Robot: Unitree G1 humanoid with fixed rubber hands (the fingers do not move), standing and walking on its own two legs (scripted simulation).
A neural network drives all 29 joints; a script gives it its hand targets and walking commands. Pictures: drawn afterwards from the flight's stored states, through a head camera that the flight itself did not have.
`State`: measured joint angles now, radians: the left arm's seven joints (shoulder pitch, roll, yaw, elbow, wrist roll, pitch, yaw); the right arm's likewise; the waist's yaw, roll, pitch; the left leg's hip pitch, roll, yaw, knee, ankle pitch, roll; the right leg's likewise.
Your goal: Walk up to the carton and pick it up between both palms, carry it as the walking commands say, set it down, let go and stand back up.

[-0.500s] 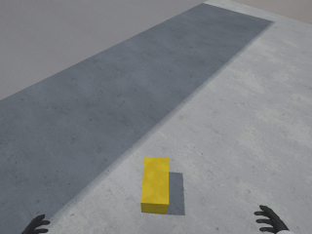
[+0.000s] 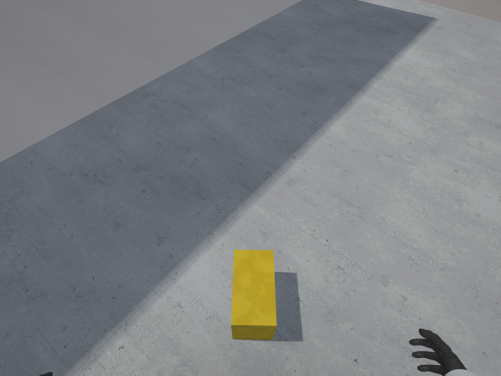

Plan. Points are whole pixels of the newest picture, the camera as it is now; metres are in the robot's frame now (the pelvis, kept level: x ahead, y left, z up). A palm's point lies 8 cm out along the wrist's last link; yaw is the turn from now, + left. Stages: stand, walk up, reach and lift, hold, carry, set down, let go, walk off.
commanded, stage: walk up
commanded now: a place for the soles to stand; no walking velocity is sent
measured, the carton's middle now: (253, 294) +0.46 -0.02 -0.67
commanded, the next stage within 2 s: reach and lift in 0.22 s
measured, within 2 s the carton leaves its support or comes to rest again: neither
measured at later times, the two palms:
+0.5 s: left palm (66, 363) +0.15 +0.30 -0.09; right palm (449, 357) +0.15 -0.32 -0.09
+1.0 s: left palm (123, 302) +0.27 +0.25 -0.15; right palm (378, 299) +0.27 -0.26 -0.14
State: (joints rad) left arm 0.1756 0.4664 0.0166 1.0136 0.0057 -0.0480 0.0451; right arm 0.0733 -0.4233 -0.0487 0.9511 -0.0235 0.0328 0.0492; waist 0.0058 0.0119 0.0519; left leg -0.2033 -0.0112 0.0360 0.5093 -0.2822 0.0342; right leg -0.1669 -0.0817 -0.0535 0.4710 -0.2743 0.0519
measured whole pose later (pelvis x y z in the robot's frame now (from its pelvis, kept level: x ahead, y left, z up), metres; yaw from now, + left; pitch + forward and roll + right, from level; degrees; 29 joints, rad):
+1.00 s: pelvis -0.06 -0.02 -0.06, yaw -1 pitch +19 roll -1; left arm -0.45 0.35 0.19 0.71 0.01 0.23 -0.04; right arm -0.42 -0.21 -0.15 0.62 -0.02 0.26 -0.06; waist 0.00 -0.02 0.07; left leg -0.93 0.02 0.00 0.93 -0.33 -0.01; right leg -0.91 -0.03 -0.01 0.92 -0.34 0.02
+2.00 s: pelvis -0.07 -0.02 -0.12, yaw -2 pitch +49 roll -2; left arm -1.21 0.18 0.43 0.88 0.19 0.12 -0.01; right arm -1.15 -0.04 -0.45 0.77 -0.19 0.13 -0.11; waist 0.01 -0.01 -0.03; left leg -1.61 -0.01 -0.04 1.07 -0.30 -0.01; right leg -1.59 0.01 0.04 1.05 -0.31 0.05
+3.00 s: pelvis -0.12 -0.02 -0.38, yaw -3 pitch +41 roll -2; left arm -1.56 0.38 0.14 1.18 -0.08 0.07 0.08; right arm -1.51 -0.23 -0.19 1.07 0.10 0.10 -0.17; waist 0.01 -0.03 0.34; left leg -2.26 -0.05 -0.07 2.12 -0.57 -0.05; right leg -2.23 0.08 0.05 2.10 -0.59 0.09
